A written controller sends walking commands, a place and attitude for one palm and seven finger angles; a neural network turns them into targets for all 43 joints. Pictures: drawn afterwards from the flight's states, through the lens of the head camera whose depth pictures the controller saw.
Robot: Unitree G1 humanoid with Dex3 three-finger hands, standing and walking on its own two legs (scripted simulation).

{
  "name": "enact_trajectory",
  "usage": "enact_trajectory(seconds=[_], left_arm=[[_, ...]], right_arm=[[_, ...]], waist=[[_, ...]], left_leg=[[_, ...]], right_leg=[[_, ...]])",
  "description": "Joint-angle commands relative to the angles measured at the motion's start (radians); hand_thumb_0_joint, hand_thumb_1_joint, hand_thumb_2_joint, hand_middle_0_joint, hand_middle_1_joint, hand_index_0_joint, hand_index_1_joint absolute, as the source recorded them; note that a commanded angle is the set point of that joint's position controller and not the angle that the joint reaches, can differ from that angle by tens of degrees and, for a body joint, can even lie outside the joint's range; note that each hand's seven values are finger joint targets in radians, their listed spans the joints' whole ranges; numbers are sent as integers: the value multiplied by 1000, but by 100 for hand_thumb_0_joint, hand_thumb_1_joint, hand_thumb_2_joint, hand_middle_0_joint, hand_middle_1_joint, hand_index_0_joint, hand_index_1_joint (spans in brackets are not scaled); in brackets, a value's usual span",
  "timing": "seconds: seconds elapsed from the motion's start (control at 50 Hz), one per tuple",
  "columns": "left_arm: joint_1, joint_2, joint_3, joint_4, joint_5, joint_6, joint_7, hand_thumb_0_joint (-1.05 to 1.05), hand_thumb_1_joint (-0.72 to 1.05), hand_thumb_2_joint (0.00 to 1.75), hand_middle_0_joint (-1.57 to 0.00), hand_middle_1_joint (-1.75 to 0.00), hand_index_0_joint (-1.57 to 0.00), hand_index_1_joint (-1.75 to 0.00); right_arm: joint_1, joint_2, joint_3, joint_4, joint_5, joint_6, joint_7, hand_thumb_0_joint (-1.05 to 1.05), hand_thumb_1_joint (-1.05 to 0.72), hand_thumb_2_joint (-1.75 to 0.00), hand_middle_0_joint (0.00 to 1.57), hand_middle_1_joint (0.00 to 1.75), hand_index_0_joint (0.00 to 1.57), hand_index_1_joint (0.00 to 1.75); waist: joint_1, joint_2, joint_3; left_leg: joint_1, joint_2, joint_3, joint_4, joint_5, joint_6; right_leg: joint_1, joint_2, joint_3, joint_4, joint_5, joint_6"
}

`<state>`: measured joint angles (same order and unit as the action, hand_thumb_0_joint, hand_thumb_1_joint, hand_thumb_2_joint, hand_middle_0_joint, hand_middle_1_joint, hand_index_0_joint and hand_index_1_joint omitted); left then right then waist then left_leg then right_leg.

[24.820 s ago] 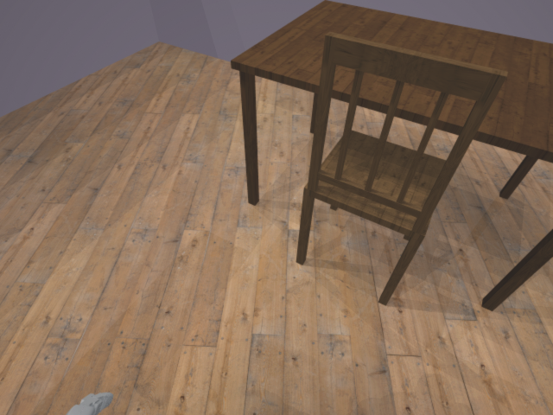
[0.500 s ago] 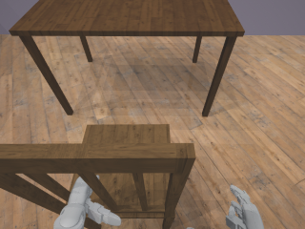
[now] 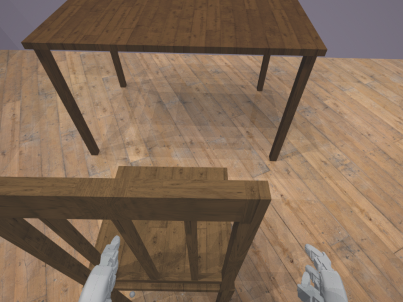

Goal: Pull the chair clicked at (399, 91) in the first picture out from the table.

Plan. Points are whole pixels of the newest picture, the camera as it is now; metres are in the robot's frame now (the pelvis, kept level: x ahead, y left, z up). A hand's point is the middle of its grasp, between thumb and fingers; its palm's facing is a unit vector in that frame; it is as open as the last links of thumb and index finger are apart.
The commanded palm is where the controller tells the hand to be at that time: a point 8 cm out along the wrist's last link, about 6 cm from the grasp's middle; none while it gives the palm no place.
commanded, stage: draw the fingers out of the gap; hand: left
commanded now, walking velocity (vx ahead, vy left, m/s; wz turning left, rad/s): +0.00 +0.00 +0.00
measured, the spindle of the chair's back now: (141, 253) +0.22 +0.13 +0.00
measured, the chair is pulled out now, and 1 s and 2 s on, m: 0.61 0.61 0.59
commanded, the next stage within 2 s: draw the hand back to the body in 0.40 s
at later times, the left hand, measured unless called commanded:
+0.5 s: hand out of the picture +0.09 +0.14 -0.02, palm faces -0.02 -0.99 -0.16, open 17.5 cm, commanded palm +0.06 +0.19 +0.00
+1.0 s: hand out of the picture +0.10 +0.18 +0.06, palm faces +0.06 -0.99 -0.12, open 17.1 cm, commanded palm +0.07 +0.23 +0.09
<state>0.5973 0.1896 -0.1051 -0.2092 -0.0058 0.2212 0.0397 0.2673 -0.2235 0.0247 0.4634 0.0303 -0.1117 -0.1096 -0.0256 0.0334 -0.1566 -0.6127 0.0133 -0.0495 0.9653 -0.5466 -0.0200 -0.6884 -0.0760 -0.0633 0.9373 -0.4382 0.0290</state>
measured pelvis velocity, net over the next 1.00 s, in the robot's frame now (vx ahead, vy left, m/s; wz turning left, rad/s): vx -0.03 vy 0.00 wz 0.01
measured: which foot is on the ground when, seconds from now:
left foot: down 0.00-1.00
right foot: down 0.00-1.00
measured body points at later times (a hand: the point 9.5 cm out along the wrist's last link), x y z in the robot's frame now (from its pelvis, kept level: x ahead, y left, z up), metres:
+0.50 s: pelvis -0.02 +0.00 -0.01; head +0.00 +0.00 +0.44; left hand +0.09 +0.19 -0.01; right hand +0.17 -0.24 -0.06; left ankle -0.04 +0.13 -0.68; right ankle +0.01 -0.14 -0.68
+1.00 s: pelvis -0.03 +0.00 -0.01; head -0.01 -0.01 +0.44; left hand +0.09 +0.23 +0.07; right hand +0.16 -0.22 -0.08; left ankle -0.04 +0.13 -0.68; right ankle +0.01 -0.14 -0.68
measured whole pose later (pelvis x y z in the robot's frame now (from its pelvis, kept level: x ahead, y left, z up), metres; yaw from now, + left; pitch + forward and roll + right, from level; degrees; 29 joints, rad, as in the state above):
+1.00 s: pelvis -0.03 +0.00 -0.01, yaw +1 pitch +9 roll -3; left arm 0.81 0.28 0.07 -0.41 -0.23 -0.23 -0.12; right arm 0.23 -0.19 0.00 0.57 0.07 -0.25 -0.11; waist 0.03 0.06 -0.12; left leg -0.67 0.03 -0.09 1.08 -0.55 -0.03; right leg -0.72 -0.06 -0.10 1.00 -0.42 0.02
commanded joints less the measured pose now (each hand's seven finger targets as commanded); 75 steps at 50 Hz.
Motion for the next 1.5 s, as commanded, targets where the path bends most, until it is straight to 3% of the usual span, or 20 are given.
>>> enact_trajectory(seconds=[0.0, 0.12, 0.22, 0.3, 0.5, 0.52, 0.56, 0.7, 0.8, 0.9, 1.0, 1.02, 1.04, 1.06, 1.08, 1.1, 1.2, 1.24, 1.3, 1.48], left_arm=[[60, 70, 43, -237, -2, -65, 11, 0, -55, 20, 0, 0, 0, 0], [121, 72, 49, -232, -5, -56, 2, 0, -55, 20, 0, 0, 0, 0], [204, 74, 41, -288, -3, -64, -3, 0, -55, 20, 0, 0, 0, 0], [221, 80, 39, -307, -5, -82, -11, 0, -55, 20, 0, 0, 0, 0], [328, 72, 17, -366, 8, -111, -21, 0, -55, 20, 0, 0, 0, 0], [247, -1, 41, -477, -114, -225, -29, 0, -55, 20, 0, 0, 0, 0], [280, 74, 94, -448, -108, -298, -32, 0, -55, 20, 0, 0, 0, 0], [257, 109, 179, -476, -163, -488, -83, 0, -55, 20, 0, 0, 0, 0], [244, 156, 244, -531, -202, -557, -109, 0, -55, 20, 0, 0, 0, 0], [173, 164, 271, -527, -244, -581, -132, 0, -55, 20, 0, 0, 0, 0], [78, 195, 321, -499, -296, -607, -182, 0, -37, 29, -2, -4, -2, -4], [163, 389, 412, -425, -88, -454, -15, 0, -33, 31, -3, -5, -3, -5], [134, 263, 314, -552, -73, -391, 44, 0, -30, 32, -4, -5, -4, -5], [104, 283, 342, -553, -66, -355, 80, 0, -26, 34, -4, -6, -4, -6], [105, 236, 306, -529, -53, -331, 100, 0, -22, 36, -4, -7, -4, -7], [92, 245, 315, -504, -46, -309, 118, 0, -19, 37, -5, -8, -5, -8], [29, 231, 323, -391, -31, -282, 144, 0, -1, 46, -7, -11, -7, -11], [14, 239, 340, -382, -27, -289, 143, 0, 7, 50, -8, -13, -8, -13], [-64, 330, 420, -486, -22, -306, 157, 0, 17, 55, -10, -15, -10, -15], [-186, 383, 504, -556, -29, -319, 172, 0, 50, 71, -15, -22, -15, -22]], right_arm=[[-74, -118, -52, -173, 4, -76, -16, 0, -90, -90, 20, 30, 20, 30], [-87, -115, -53, -179, 6, -78, -19, 0, -90, -90, 20, 30, 20, 30], [-93, -108, -59, -196, 9, -85, -19, 0, -90, -90, 20, 30, 20, 30], [-93, -110, -61, -199, 10, -92, -24, 0, -90, -90, 20, 30, 20, 30], [-87, -98, -71, -215, 12, -110, -30, 0, -90, -90, 20, 30, 20, 30], [-77, -95, -72, -205, 12, -134, -31, 0, -90, -90, 20, 30, 20, 30], [-67, -99, -77, -174, 14, -153, -29, 0, -90, -90, 20, 30, 20, 30], [-83, -80, -91, -128, 24, -165, -5, 0, -90, -90, 20, 30, 20, 30], [-105, -72, -90, -99, 36, -175, -2, 0, -90, -90, 20, 30, 20, 30], [-124, -78, -77, -66, 44, -200, -9, 0, -90, -90, 20, 30, 20, 30], [-144, -98, -62, -46, 52, -237, -16, 0, -90, -90, 20, 30, 20, 30], [-137, -93, -62, -45, 19, -189, -37, 0, -90, -90, 20, 30, 20, 30], [-121, -77, -40, -92, 15, -174, -41, 0, -90, -90, 20, 30, 20, 30], [-112, -79, -46, -82, 19, -172, -44, 0, -90, -90, 20, 30, 20, 30], [-126, -73, -35, -71, 10, -161, -47, 0, -90, -90, 20, 30, 20, 30], [-136, -73, -34, -63, 13, -143, -52, 0, -90, -90, 20, 30, 20, 30], [-156, -83, -29, -54, 7, -114, -52, 0, -90, -90, 20, 30, 20, 30], [-167, -91, -32, -52, 4, -111, -48, 0, -90, -90, 20, 30, 20, 30], [-173, -93, -24, -49, -1, -133, -45, 0, -90, -90, 20, 30, 20, 30], [-181, -106, -23, 15, -11, -181, -42, 0, -90, -90, 20, 30, 20, 30]], waist=[[-4, 6, -98], [0, -34, -68], [11, -10, -72], [0, -39, -36], [9, 3, -54], [6, -47, -37], [24, -18, -81], [38, 22, -91], [44, 73, -115], [31, 42, -82], [28, 10, -47], [119, 91, -133], [76, 96, -49], [72, 95, -47], [64, 94, 8], [66, 83, 52], [61, -31, 182], [67, -33, 188], [83, 72, 143], [83, 111, 123]], left_leg=[[1, -10, 15, -137, 328, 31], [-54, -10, 9, -135, 243, 32], [-60, -9, 9, -128, 243, 33], [-95, -11, 9, -114, 190, 37], [-112, -15, 8, -92, 176, 39], [-122, -24, 4, -61, 197, 32], [-116, -23, 7, -53, 222, 30], [-116, -15, 10, -36, 257, 19], [-74, -9, 5, -55, 276, 20], [-44, -4, -7, -83, 248, 23], [-26, -1, -16, -121, 173, 22], [56, 29, -4, -204, 148, 24], [59, 17, -1, -237, 136, 24], [60, 22, -9, -243, 126, 18], [71, 22, -8, -259, 130, 21], [83, 27, -10, -271, 125, 21], [143, 26, -8, -342, 92, 30], [181, 26, -3, -368, 97, 34], [244, 17, -1, -415, 140, 31], [390, 18, 0, -495, 265, 31]], right_leg=[[154, 17, -32, -110, 223, -49], [130, 21, -31, -118, 135, -46], [122, 22, -29, -110, 123, -51], [91, 27, -25, -117, 63, -49], [60, 30, -25, -96, 29, -51], [30, 39, -48, -83, 63, -48], [51, 45, -40, -64, 80, -56], [59, 39, -27, -42, 109, -58], [101, 38, -24, -60, 115, -61], [115, 43, -29, -105, 74, -52], [138, 39, -13, -169, -25, -47], [274, 5, 27, -214, -11, -76], [274, -4, 3, -234, 2, -69], [285, -3, 5, -243, -2, -72], [287, -1, -6, -255, -3, -71], [280, 5, -10, -278, -13, -70], [308, 6, -4, -389, -55, -59], [329, 4, 5, -414, -48, -56], [395, 3, 11, -432, 13, -63], [479, 9, 20, -491, 149, -63]])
